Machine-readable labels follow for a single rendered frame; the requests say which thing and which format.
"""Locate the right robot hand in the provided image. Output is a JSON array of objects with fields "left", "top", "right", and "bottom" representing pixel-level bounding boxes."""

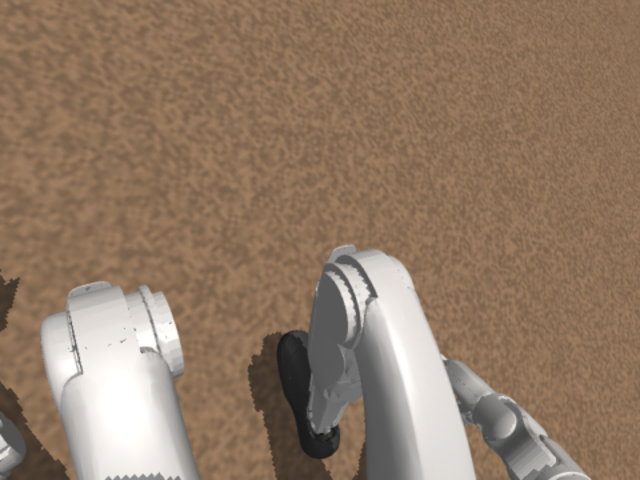
[{"left": 440, "top": 353, "right": 496, "bottom": 429}]

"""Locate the right robot arm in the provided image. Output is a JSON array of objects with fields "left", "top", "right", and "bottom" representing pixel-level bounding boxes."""
[{"left": 472, "top": 393, "right": 591, "bottom": 480}]

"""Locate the left robot arm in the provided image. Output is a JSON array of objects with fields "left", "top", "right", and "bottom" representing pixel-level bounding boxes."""
[{"left": 0, "top": 411, "right": 26, "bottom": 480}]

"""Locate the right robot foot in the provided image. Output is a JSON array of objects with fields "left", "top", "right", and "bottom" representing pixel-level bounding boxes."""
[{"left": 277, "top": 330, "right": 340, "bottom": 459}]

